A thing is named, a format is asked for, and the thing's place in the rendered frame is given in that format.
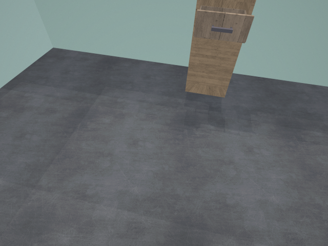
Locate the handle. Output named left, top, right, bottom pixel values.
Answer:
left=211, top=25, right=233, bottom=33

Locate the cabinet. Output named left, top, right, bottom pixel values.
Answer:
left=185, top=0, right=256, bottom=97

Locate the drawer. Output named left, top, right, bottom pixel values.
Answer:
left=194, top=6, right=254, bottom=43

